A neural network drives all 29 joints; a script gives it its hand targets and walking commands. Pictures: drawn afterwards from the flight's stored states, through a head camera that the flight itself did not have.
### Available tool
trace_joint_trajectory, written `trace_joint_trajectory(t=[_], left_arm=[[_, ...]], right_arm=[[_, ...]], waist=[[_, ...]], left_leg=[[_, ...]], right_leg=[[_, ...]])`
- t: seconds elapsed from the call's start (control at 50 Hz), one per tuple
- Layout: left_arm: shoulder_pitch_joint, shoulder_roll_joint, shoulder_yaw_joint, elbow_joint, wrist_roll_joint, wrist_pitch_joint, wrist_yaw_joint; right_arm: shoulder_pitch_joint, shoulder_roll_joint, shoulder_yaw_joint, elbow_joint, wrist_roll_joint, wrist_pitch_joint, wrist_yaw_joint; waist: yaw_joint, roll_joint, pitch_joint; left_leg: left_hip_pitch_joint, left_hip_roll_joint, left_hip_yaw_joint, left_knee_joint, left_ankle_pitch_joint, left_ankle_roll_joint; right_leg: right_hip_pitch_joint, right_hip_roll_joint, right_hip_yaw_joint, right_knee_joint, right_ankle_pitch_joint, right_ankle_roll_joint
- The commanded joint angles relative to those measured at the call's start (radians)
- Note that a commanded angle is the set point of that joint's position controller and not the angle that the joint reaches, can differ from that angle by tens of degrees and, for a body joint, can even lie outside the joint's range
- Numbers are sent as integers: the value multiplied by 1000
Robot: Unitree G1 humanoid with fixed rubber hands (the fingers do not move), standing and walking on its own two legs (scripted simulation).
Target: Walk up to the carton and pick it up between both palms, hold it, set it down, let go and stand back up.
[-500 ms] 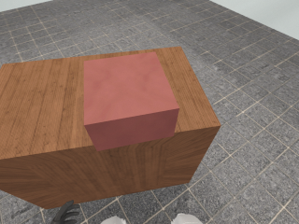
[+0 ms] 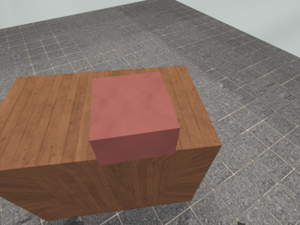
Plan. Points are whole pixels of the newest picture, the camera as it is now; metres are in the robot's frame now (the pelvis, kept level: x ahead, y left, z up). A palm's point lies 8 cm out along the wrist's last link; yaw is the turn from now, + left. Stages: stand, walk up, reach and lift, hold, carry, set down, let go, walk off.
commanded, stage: walk up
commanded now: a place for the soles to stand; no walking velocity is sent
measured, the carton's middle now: (132, 115) +0.48 +0.09 -0.02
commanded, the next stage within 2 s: none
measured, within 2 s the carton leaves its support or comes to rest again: neither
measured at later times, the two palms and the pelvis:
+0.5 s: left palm out of the picture +0.04 +0.29 -0.11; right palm out of the picture +0.10 -0.25 -0.13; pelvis +0.02 +0.02 -0.01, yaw +4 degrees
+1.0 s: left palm (32, 207) +0.20 +0.37 -0.12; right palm (198, 216) +0.19 -0.13 -0.13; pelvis +0.09 +0.12 -0.02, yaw +1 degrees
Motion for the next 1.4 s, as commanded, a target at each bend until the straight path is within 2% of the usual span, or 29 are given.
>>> trace_joint_trajectory(t=[0.0,0.26,0.28,0.3,0.32,0.34,0.38,0.44,0.48,0.54,0.56,0.58,0.6,0.62,0.64,0.66,0.68,0.74,0.78,0.82,0.84,0.86,0.88,0.9,0.92,0.96,1.02,1.14,1.38], left_arm=[[-30,161,39,-98,-2,-32,5],[24,160,39,-79,-3,-30,7],[221,208,88,-74,58,-45,29],[275,278,117,-44,78,-41,48],[291,307,137,-32,85,-37,72],[268,289,133,-41,86,-41,94],[205,253,118,-67,85,-60,102],[125,224,108,-94,85,-77,92],[104,225,107,-100,84,-83,89],[60,239,111,-121,76,-78,80],[21,239,105,-131,68,-71,73],[7,213,92,-141,63,-61,63],[76,149,66,-143,61,-49,54],[146,71,37,-168,40,-45,39],[158,98,50,-191,11,-22,49],[128,149,63,-177,27,3,59],[115,165,64,-179,27,8,58],[189,130,55,-160,27,-13,63],[183,125,55,-160,24,-20,60],[212,122,58,-142,22,-20,52],[237,124,61,-136,19,-28,47],[220,159,69,-142,23,-35,45],[149,241,87,-159,36,-37,45],[29,281,98,-164,-2,-26,41],[-45,235,77,-172,-15,-25,30],[6,151,48,-173,-3,-24,21],[2,160,46,-156,9,-18,22],[-45,151,41,-143,3,-14,12],[-63,157,39,-88,-1,-21,4]], right_arm=[[27,-153,-51,-84,0,-24,-6],[46,-153,-45,-48,-2,-23,-9],[47,-230,-88,-45,-47,1,14],[5,-174,-82,-68,-55,21,20],[-25,-161,-82,-90,-67,42,28],[-31,-148,-77,-103,-63,53,37],[-21,-134,-81,-109,-59,44,38],[-25,-137,-96,-117,-64,38,47],[-45,-125,-99,-123,-54,38,57],[20,-106,-107,-97,-38,23,67],[96,-111,-116,-69,-29,11,65],[189,-136,-129,-34,-24,-4,56],[268,-187,-144,6,-24,-14,41],[278,-265,-159,-12,-36,-24,23],[204,-345,-162,-49,-19,-12,11],[125,-315,-149,-58,-4,-4,-1],[93,-284,-132,-69,0,-2,-13],[28,-256,-109,-74,-27,6,-33],[-1,-220,-90,-72,-31,10,-31],[-45,-209,-74,-77,-27,9,-30],[-90,-202,-59,-81,-16,10,-25],[-86,-178,-46,-87,-8,6,-17],[-46,-111,-30,-119,14,-1,-8],[-34,-116,-40,-99,34,10,-18],[-27,-125,-42,-77,25,9,-21],[-66,-173,-55,-70,15,-10,-17],[-26,-173,-51,-58,6,-33,-10],[-25,-156,-48,-68,12,-30,-7],[-8,-155,-58,-65,7,-30,-4]], waist=[[-9,-7,-46],[-4,-10,-19],[50,56,-46],[80,-65,40],[100,-83,120],[93,-48,156],[62,-55,141],[44,-137,109],[37,-166,134],[4,-198,105],[-38,-180,78],[-81,-119,45],[-99,41,-4],[-110,270,-39],[-101,346,-85],[-77,191,-33],[-72,130,18],[-35,204,-5],[-27,200,-28],[11,172,-57],[45,151,-79],[55,83,-100],[17,-105,-123],[-25,-100,-72],[-48,-76,-66],[2,-23,-51],[2,-27,-105],[3,22,-96],[-8,23,-49]], left_leg=[[46,69,-156,-149,13,63],[66,60,-154,-148,36,58],[-81,-20,-75,94,-269,49],[-354,-72,-83,259,-371,15],[-504,-11,-198,403,-362,13],[-565,27,-253,450,-271,14],[-560,49,-295,485,-156,-3],[-470,58,-310,460,-128,-30],[-419,65,-305,397,-117,-25],[-201,24,-234,251,-65,6],[-26,-14,-174,166,9,21],[155,-66,-121,111,103,29],[266,-108,-129,70,131,32],[237,72,-403,-96,28,89],[70,278,-769,-282,-116,259],[-40,320,-862,-336,-293,314],[-49,296,-777,-309,-192,306],[-75,272,-569,-185,122,302],[-77,264,-504,-146,237,282],[-106,245,-437,-84,332,227],[-168,213,-366,-14,352,177],[-222,178,-314,62,328,117],[-245,82,-217,176,172,39],[-28,-22,-184,147,-92,25],[50,-1,-223,45,-15,34],[1,66,-259,-34,205,59],[-37,95,-251,-50,375,88],[-11,83,-221,-103,314,80],[27,68,-212,-160,163,68]], right_leg=[[-47,-68,144,-162,144,-65],[-59,-70,157,-186,150,-68],[88,-154,304,-254,-302,-141],[186,-278,540,-350,-568,-211],[183,-382,657,-395,-646,-267],[174,-407,653,-402,-579,-280],[150,-395,545,-385,-410,-276],[90,-378,412,-368,-310,-277],[34,-362,327,-340,-230,-267],[-92,-299,170,-247,-143,-213],[-197,-254,96,-175,-128,-181],[-299,-205,34,-66,-112,-146],[-330,-132,-32,120,-74,-91],[-350,-37,-137,357,-162,-20],[-287,31,-40,519,-398,13],[-256,-19,49,626,-406,11],[-279,-24,75,652,-348,15],[-217,-62,81,558,-345,11],[-153,-53,61,396,-372,21],[-27,-48,26,170,-178,11],[101,-38,29,5,23,-7],[171,-62,118,-94,186,-35],[131,-193,363,-177,154,-103],[-121,-257,346,-183,122,-190],[-162,-186,240,-128,102,-165],[-65,-75,100,-58,168,-65],[86,-87,106,-18,301,-55],[94,-91,100,-76,252,-52],[44,-87,102,-170,151,-46]])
